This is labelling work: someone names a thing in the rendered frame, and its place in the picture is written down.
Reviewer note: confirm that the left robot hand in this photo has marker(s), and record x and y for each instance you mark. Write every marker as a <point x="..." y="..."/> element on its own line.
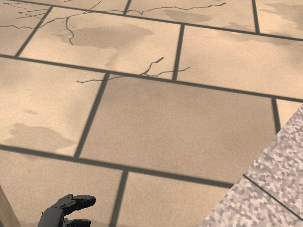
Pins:
<point x="54" y="216"/>

